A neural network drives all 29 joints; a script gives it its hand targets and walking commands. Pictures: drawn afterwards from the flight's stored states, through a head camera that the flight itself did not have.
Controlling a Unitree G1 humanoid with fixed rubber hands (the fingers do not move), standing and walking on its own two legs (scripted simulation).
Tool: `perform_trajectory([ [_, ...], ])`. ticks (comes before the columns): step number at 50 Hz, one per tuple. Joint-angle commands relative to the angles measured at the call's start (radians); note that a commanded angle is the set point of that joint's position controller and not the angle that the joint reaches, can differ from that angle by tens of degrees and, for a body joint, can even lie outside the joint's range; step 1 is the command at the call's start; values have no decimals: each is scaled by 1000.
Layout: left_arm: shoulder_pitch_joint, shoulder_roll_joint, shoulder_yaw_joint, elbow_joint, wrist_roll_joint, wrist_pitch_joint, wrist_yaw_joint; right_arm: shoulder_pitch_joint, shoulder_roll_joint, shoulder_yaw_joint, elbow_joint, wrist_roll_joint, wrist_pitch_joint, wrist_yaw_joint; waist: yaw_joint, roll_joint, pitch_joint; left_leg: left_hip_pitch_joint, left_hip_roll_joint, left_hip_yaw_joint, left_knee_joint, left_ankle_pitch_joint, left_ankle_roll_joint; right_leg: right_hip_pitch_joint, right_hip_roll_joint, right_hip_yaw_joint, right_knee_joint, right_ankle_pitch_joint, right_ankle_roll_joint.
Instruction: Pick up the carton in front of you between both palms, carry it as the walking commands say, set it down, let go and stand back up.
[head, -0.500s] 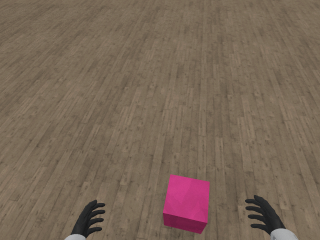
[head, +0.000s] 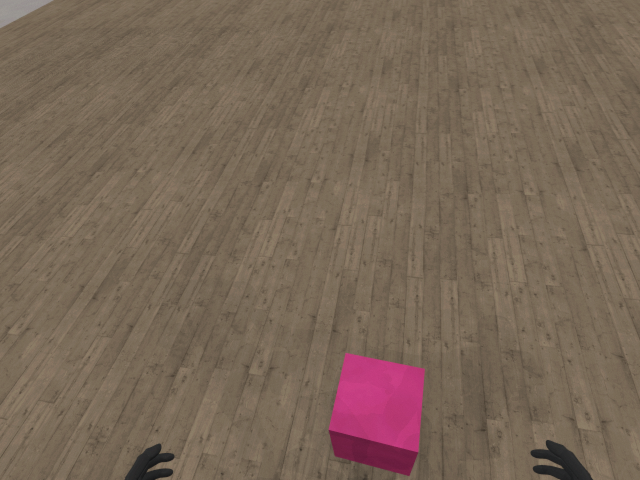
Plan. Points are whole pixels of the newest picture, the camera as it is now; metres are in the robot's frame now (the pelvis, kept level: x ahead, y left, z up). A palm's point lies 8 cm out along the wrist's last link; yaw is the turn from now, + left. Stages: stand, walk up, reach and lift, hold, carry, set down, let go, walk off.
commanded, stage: stand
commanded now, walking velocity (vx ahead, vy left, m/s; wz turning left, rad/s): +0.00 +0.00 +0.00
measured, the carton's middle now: (377, 414) +0.40 -0.06 -0.64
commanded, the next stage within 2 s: none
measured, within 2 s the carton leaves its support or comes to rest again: neither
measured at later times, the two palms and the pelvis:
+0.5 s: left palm out of the picture +0.09 +0.28 -0.09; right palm out of the picture +0.08 -0.29 -0.10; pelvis -0.01 -0.01 +0.00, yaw +0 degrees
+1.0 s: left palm out of the picture +0.07 +0.29 -0.09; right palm out of the picture +0.05 -0.29 -0.10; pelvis -0.02 +0.00 +0.01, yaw -1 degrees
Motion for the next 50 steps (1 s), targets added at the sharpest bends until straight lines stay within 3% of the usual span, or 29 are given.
perform_trajectory([
  [1, -27, 146, 33, -49, -2, -15, 5, -8, -116, -26, -54, 1, -17, -9, -1, -73, -36, -52, 41, -24, -63, 197, 6, 63, -91, 89, -94, 235, 4],
  [29, -53, 174, 17, 60, -18, -11, -7, 3, -160, 0, 60, 13, -25, -24, 3, -60, 12, -51, 70, -42, -129, 141, 16, 68, -105, 122, -146, 140, -4],
  [50, -68, 201, 6, 139, -27, -11, -7, -22, -182, 5, 140, 20, -27, -22, 0, -60, 17, -33, 85, -41, -175, 133, 19, 77, -114, 140, -178, 139, -2],
])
